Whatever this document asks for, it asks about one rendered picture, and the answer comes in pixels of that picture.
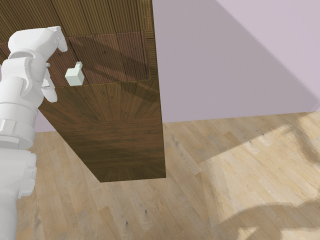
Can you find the robot left hand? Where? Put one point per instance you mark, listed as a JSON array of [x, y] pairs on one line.
[[44, 41]]

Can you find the handle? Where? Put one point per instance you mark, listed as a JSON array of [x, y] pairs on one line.
[[74, 76]]

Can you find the left robot upper arm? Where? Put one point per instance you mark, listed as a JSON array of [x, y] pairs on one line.
[[17, 179]]

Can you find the robot left forearm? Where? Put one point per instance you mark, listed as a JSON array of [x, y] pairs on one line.
[[20, 96]]

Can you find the drawer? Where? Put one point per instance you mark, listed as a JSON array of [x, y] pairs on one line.
[[105, 57]]

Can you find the cabinet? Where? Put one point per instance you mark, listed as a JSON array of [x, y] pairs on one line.
[[115, 128]]

